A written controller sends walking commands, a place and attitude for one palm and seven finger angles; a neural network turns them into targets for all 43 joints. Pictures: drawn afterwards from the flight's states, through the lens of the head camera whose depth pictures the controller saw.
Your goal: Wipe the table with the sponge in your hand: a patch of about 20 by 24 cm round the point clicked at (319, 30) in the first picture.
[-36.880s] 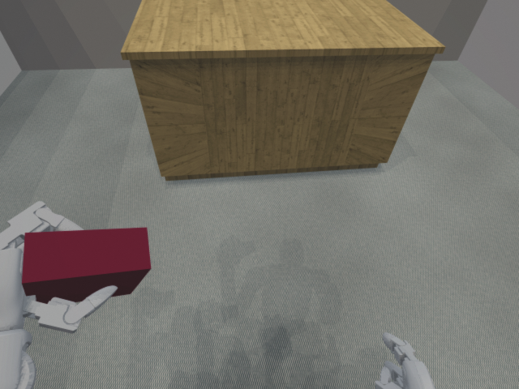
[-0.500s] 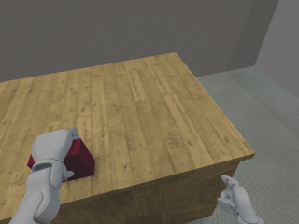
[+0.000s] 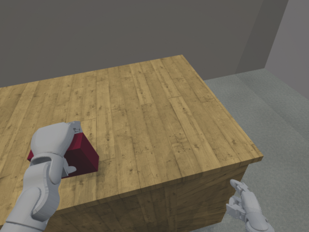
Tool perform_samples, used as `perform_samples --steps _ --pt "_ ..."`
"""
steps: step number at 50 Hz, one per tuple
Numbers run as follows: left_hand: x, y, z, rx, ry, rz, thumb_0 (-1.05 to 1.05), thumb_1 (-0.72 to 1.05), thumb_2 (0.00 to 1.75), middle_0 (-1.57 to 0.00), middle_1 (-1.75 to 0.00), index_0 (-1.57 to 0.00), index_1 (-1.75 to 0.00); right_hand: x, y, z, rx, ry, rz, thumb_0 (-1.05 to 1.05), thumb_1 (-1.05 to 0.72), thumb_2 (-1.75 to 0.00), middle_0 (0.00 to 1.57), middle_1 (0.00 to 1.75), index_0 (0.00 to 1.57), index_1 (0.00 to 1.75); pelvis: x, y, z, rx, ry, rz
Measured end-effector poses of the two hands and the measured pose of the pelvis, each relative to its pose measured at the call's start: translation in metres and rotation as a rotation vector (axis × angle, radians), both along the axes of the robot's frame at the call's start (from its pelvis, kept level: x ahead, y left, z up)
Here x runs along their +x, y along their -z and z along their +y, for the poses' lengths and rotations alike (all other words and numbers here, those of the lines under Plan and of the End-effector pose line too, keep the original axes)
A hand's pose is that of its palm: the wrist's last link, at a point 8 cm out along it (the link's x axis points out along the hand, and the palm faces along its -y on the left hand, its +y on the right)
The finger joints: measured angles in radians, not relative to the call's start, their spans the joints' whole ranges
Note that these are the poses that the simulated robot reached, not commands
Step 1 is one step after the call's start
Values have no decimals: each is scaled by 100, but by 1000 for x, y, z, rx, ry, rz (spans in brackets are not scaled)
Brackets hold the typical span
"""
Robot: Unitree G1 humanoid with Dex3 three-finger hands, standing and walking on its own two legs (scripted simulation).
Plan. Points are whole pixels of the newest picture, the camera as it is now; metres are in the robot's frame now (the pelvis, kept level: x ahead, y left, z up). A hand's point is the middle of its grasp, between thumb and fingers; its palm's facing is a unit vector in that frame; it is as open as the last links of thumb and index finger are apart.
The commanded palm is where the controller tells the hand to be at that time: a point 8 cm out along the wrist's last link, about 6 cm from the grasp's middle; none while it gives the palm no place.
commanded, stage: lift the sponge slowly off the table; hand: left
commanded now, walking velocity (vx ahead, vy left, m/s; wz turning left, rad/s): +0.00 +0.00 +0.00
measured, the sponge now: (70, 161) +0.25 +0.28 +0.07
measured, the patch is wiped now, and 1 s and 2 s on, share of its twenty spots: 1.00 1.00 1.00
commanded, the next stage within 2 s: bring the sponge back beside the body in 0.78 s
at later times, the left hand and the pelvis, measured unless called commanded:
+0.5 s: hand (62, 136) +0.27 +0.28 +0.14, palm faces +0.12 -0.07 -0.99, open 9.3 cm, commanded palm +0.23 +0.28 +0.21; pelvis -0.01 +0.00 +0.00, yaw +0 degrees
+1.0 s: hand (65, 135) +0.27 +0.27 +0.15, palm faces +0.10 -0.08 -0.99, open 9.3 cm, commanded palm +0.22 +0.28 +0.22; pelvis -0.01 +0.00 +0.00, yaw +0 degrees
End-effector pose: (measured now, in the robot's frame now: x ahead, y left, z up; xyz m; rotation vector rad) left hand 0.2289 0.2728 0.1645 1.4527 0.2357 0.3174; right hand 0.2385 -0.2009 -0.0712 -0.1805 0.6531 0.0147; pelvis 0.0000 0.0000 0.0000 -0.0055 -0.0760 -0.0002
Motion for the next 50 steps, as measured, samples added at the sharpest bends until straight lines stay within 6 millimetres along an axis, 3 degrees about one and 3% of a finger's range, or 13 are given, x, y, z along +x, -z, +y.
perform_samples --steps 10,19,30,41,50 --pt "-6 -9 14 -4 -65 2 -1 -48 110 -79 -141 -83 -141 3 -3 4 -3 -20 -3 2 -90 -90 20 30 20 30 -3 0 1 0 -7 -2" --pt "5 -16 3 6 11 -5 -1 -48 110 -80 -141 -83 -141 2 -3 8 -14 -20 -10 1 -90 -90 20 30 19 29 -6 0 3 -1 -9 -2" --pt "14 -41 7 3 -36 -70 -1 -48 110 -79 -141 -83 -141 1 -3 10 16 -23 -6 1 -90 -90 20 30 20 30 -4 0 4 3 2 11" --pt "10 -34 9 0 -47 -13 -1 -48 110 -80 -141 -83 -141 2 -3 7 -4 -33 -6 1 -90 -90 20 30 22 31 -7 1 2 2 -9 11" --pt "15 -37 -5 14 15 -33 -1 -48 110 -80 -141 -83 -141 1 -2 9 7 -28 -10 1 -90 -90 20 30 21 31 -7 1 1 3 -3 11"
